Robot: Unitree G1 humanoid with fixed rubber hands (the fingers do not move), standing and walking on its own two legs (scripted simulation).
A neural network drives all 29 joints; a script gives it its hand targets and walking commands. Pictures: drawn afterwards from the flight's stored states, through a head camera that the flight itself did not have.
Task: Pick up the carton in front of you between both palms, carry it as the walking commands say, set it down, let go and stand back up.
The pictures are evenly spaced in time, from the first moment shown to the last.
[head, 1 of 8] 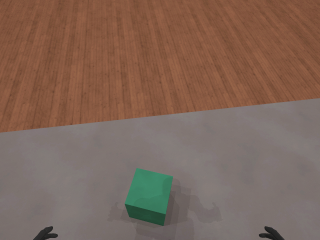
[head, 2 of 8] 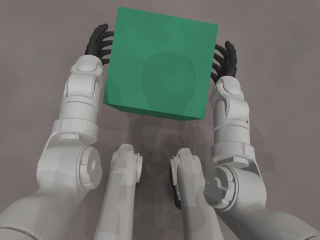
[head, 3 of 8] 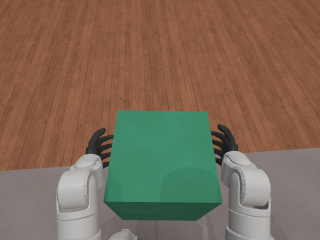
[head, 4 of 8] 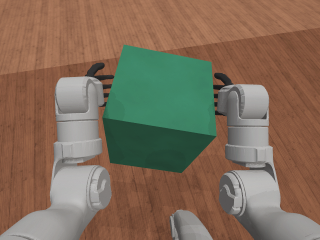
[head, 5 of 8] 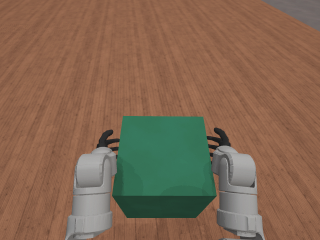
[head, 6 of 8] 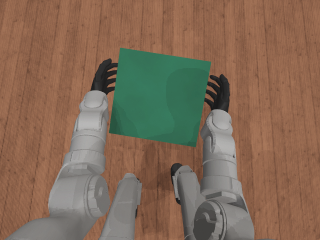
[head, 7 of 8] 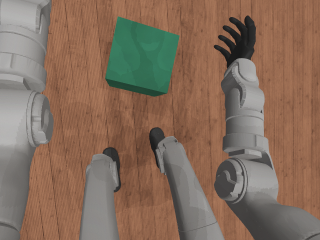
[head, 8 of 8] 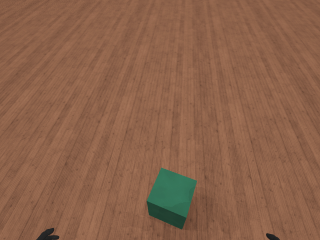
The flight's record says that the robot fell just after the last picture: no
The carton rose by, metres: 1.14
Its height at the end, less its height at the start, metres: +0.41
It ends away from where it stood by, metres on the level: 5.30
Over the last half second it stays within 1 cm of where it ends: yes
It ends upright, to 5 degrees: yes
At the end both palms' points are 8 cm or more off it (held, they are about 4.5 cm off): yes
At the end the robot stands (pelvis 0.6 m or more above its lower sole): yes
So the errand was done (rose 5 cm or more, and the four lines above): yes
